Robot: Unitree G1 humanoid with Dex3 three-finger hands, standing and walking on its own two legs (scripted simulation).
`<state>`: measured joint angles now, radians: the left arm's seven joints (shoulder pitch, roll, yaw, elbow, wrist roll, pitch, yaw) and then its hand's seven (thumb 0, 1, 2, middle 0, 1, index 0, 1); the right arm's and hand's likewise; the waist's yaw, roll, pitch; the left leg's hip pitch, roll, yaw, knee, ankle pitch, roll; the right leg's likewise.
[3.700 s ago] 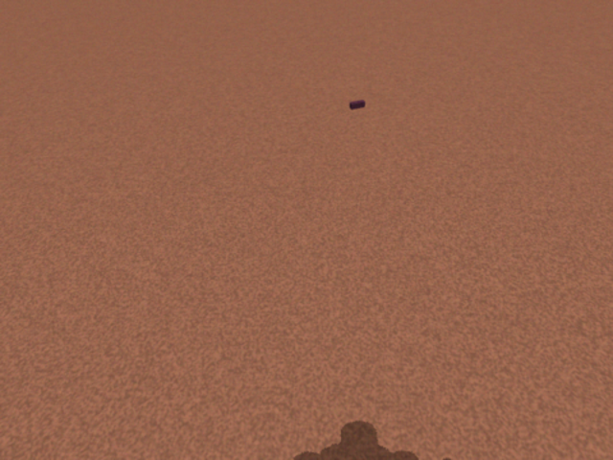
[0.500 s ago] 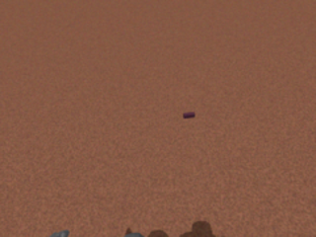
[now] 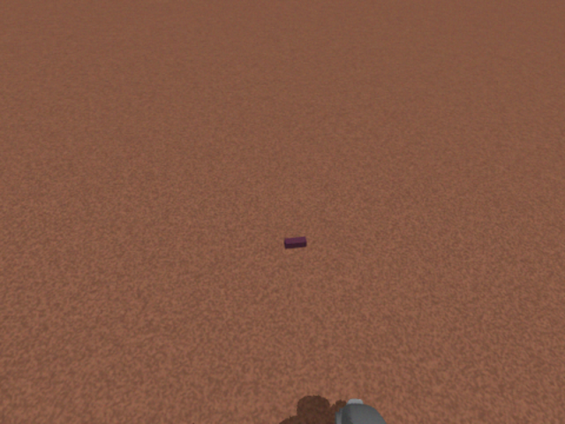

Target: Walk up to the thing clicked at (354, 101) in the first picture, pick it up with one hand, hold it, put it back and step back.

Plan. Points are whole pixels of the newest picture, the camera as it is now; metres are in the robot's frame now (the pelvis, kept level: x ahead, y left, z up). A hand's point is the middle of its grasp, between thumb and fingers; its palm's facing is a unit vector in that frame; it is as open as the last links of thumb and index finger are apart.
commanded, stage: walk up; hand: left
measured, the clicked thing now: (295, 242) +0.98 -0.08 -0.74
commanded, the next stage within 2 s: none
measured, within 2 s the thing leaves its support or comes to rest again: neither
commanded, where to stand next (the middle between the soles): +0.66 -0.35 m, yaw +7 degrees
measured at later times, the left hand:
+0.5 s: hand (210, 391) +0.22 +0.14 -0.15, palm faces +0.05 -0.94 -0.32, open 7.4 cm
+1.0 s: hand (290, 278) +0.43 +0.00 -0.14, palm faces +0.04 -0.92 -0.40, open 7.4 cm
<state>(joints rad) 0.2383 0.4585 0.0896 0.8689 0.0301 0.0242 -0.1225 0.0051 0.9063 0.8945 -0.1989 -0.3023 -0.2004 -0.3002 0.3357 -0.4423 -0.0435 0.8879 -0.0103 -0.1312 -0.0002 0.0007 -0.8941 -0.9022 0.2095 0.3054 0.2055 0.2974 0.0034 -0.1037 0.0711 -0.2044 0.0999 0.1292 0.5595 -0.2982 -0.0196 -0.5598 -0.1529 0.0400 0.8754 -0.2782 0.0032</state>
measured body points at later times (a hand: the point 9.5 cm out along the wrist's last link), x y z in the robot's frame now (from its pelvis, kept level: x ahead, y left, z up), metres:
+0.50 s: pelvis +0.19 -0.14 -0.01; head +0.21 -0.12 +0.44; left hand +0.21 +0.19 -0.13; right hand +0.29 -0.46 -0.11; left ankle +0.29 -0.04 -0.73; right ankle +0.16 -0.22 -0.73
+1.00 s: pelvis +0.35 -0.29 -0.02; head +0.36 -0.30 +0.43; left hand +0.42 +0.05 -0.11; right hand +0.41 -0.65 -0.12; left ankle +0.31 -0.12 -0.67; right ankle +0.41 -0.42 -0.73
